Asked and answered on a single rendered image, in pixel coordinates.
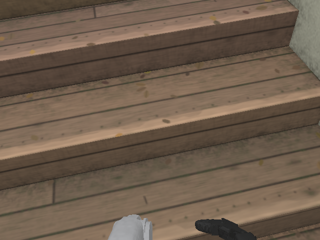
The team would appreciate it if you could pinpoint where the left robot thigh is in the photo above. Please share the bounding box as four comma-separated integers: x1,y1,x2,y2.
108,216,153,240

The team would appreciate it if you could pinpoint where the right robot hand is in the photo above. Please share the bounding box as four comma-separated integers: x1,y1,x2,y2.
195,218,257,240

